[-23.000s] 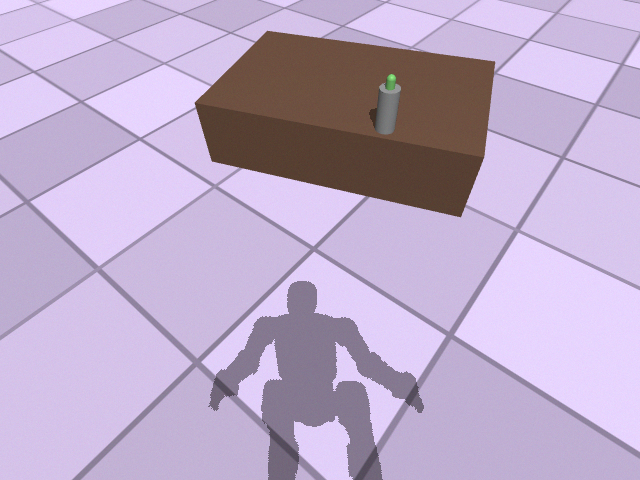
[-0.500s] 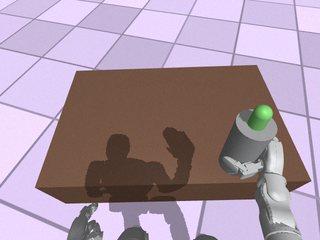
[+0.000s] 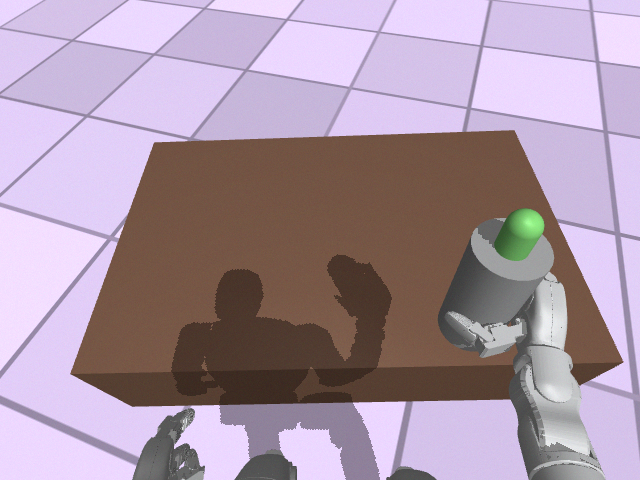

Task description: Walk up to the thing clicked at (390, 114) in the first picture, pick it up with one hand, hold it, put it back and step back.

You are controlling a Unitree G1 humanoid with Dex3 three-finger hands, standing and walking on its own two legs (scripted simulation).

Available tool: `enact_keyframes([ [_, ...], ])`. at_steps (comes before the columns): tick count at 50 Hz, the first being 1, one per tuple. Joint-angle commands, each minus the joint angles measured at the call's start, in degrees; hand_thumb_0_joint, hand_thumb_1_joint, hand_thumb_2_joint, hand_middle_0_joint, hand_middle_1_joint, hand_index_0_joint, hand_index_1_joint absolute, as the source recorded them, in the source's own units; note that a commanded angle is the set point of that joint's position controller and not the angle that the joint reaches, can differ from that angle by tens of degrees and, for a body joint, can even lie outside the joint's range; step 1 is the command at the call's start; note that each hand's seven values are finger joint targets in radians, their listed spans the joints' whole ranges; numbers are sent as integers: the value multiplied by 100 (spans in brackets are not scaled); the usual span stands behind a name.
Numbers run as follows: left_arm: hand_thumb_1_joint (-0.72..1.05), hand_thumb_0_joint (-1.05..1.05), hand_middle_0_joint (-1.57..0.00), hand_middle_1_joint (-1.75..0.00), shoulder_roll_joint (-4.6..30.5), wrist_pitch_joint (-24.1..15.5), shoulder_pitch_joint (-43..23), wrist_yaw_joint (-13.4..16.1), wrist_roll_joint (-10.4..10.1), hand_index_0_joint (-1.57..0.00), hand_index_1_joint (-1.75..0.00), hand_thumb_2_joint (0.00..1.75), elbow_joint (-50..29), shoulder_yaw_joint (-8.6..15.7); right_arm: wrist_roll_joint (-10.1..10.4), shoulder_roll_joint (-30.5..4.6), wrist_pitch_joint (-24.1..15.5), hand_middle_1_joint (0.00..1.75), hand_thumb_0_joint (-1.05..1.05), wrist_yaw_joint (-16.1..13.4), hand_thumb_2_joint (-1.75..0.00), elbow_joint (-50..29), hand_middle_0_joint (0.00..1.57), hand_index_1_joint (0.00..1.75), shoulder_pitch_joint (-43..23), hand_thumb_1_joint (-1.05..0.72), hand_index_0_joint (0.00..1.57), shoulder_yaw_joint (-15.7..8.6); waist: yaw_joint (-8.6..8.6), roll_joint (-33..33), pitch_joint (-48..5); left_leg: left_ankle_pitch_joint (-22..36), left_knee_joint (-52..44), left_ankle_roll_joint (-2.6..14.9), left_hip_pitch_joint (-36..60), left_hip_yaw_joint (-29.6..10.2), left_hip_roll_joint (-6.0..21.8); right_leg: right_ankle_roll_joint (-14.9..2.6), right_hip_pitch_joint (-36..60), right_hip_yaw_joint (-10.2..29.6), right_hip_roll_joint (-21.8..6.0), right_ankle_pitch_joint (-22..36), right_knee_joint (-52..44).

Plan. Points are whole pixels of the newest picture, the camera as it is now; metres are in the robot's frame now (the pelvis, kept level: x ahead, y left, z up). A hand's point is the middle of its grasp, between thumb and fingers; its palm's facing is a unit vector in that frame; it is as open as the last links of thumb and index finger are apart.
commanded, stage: hold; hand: right
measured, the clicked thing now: (492, 279) +0.33 -0.17 +0.07
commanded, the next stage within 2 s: crouch in 0.22 s
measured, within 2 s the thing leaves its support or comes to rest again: neither
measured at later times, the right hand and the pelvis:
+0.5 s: hand (483, 301) +0.32 -0.17 +0.02, palm faces +0.20 +0.98 -0.02, open 11.0 cm; pelvis -0.01 +0.00 +0.00, yaw +0 degrees
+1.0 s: hand (463, 318) +0.37 -0.20 -0.15, palm faces +0.19 +0.98 -0.02, open 11.0 cm; pelvis -0.04 +0.01 -0.13, yaw +0 degrees
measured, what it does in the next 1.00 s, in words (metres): lowers itself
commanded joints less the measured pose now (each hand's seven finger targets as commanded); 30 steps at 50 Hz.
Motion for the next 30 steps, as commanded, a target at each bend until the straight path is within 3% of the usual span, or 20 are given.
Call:
enact_keyframes([
  [1, 89, 0, -21, -31, 666, -296, -97, 58, 8, -21, -31, 90, -685, 218, 190, -660, -902, 144, 0, -5, -133, -2234, 125, 144, -2242, -6, 130, -355, -39, -423, -1984, 1590, -436, 162, 1157, 44, -198, -32, 632, 24, 142, 1894, -710],
  [3, 89, 0, -21, -31, 787, -289, -60, 81, 9, -21, -31, 90, -665, 307, 179, -779, -890, 143, 0, -17, -132, -2106, 123, 143, -2090, -5, 129, -491, -61, -396, -2102, 1683, -416, 163, 1208, 41, -196, -22, 708, 25, 148, 2029, -681],
  [4, 89, 0, -21, -31, 820, -293, -29, 62, 18, -21, -31, 90, -631, 348, 166, -596, -861, 143, 0, 12, -132, -1965, 124, 143, -1896, -7, 130, -325, -12, -328, -2081, 1767, -384, 166, 1154, 44, -207, -17, 702, 41, 139, 2142, -663],
  [5, 89, 0, -21, -32, 740, -304, -73, 48, 26, -21, -31, 90, -659, 287, 178, -600, -904, 143, 0, 18, -133, -2278, 124, 143, -2248, -6, 129, -259, 11, -477, -2065, 1719, -344, 168, 1043, 48, -212, -5, 714, 51, 119, 2172, -652],
  [6, 89, 0, -21, -31, 740, -293, -22, 50, 17, -21, -31, 90, -641, 279, 168, -728, -934, 145, 0, 5, -134, -2312, 124, 145, -2454, -4, 130, -374, 23, -528, -2168, 1791, -322, 178, 988, 43, -214, 11, 826, 62, 104, 2351, -620],
  [8, 89, 0, -21, -31, 741, -276, 46, 56, 24, -21, -31, 90, -636, 298, 154, -710, -945, 146, 0, 13, -135, -2299, 126, 146, -2314, -6, 131, -355, 5, -409, -2229, 1854, -306, 182, 1076, 35, -207, 4, 781, 55, 119, 2391, -606],
  [10, 89, 0, -21, -31, 702, -275, -58, 50, 8, -21, -31, 90, -694, 262, 183, -652, -938, 145, 0, 16, -134, -2201, 125, 145, -2427, -6, 131, -307, 31, -383, -2000, 1672, -366, 157, 1075, 20, -194, -40, 577, 37, 140, 2005, -627],
  [13, 89, 0, -21, -31, 744, -284, -89, 61, 6, -21, -31, 90, -701, 282, 155, -762, -916, 147, 0, -35, -136, -2290, 127, 147, -2404, -7, 133, -412, -18, -415, -2121, 1422, -443, 162, 1080, 21, -201, -46, 671, 25, 150, 1662, -708],
  [15, 90, 0, -21, -31, 795, -308, -90, 71, -2, -21, -31, 90, -660, 295, 176, -623, -870, 147, 0, -10, -136, -2120, 127, 147, -2474, -7, 132, -241, 73, -350, -1896, 1346, -457, 154, 919, 44, -216, -43, 621, 46, 131, 1603, -736],
  [16, 91, 0, -20, -32, 752, -310, -104, 62, 1, -22, -30, 90, -672, 267, 191, -731, -886, 146, 0, -19, -136, -2204, 123, 146, -2519, -1, 129, -364, 3, -383, -1960, 1336, -446, 160, 948, 37, -210, -41, 590, 53, 134, 1604, -724],
  [17, 92, 0, -19, -31, 752, -301, -73, 70, -1, -20, -30, 90, -679, 268, 173, -841, -881, 139, 0, -20, -128, -2219, 125, 139, -2487, -9, 129, -450, -21, -422, -2049, 1368, -486, 160, 1083, 17, -194, -50, 618, 24, 156, 1608, -725],
  [18, 91, 0, -19, -30, 683, -291, -100, 74, -4, -19, -30, 90, -690, 226, 156, -827, -867, 144, 0, -23, -130, -2110, 129, 145, -2371, -10, 133, -473, -40, -339, -1988, 1365, -496, 157, 1115, 12, -192, -64, 571, 15, 161, 1571, -724],
  [19, 91, 0, -19, -30, 682, -295, -115, 67, -2, -19, -30, 91, -656, 237, 161, -720, -862, 147, 0, 1, -132, -1870, 131, 147, -2353, -12, 136, -394, 16, -227, -1780, 1228, -519, 141, 1059, 8, -189, -88, 410, 0, 167, 1377, -724],
  [22, 90, 0, -19, -30, 679, -303, -132, 63, 11, -19, -30, 91, -584, 223, 171, -765, -951, 145, 0, 66, -131, -1459, 128, 145, -2587, -7, 133, -513, 55, -185, -1751, 1151, -446, 141, 899, -37, -165, -107, 201, -13, 178, 1228, -608],
  [23, 91, 0, -19, -30, 716, -301, -167, 64, 19, -19, -30, 90, -575, 237, 195, -772, -994, 145, 0, 71, -131, -1170, 129, 145, -2694, -11, 134, -598, 88, -62, -1524, 937, -447, 125, 759, -23, -175, -133, -16, -2, 175, 993, -593],
  [24, 92, 0, -19, -30, 808, -336, -158, 66, 37, -20, -29, 90, -532, 304, 172, -675, -1033, 145, 0, 104, -131, -875, 129, 145, -2667, -10, 134, -536, 124, 58, -1564, 872, -338, 125, 620, -29, -175, -133, -107, 21, 160, 915, -525],
  [25, 91, 0, -19, -30, 748, -315, -207, 42, 60, -20, -30, 90, -502, 265, 181, -876, -1129, 143, 0, 103, -130, -824, 127, 143, -2903, -7, 132, -753, 71, -114, -1467, 722, -280, 129, 466, -56, -154, -141, -337, 9, 177, 751, -449],
  [26, 91, 0, -19, -30, 745, -318, -101, 33, 82, -20, -29, 90, -463, 271, 145, -787, -1206, 142, 0, 144, -129, -644, 126, 142, -2957, -7, 131, -678, 140, -122, -1638, 823, -176, 136, 404, -66, -145, -134, -297, 17, 180, 853, -359],
  [30, 91, 0, -19, -30, 829, -302, 5, -36, 144, -20, -30, 90, -383, 336, 84, -1024, -1604, 141, 0, 252, -128, -101, 124, 141, -3355, -5, 129, -908, 153, -143, -2213, 1131, 483, 153, -88, -139, -120, -125, -696, 49, 197, 1128, 257],
])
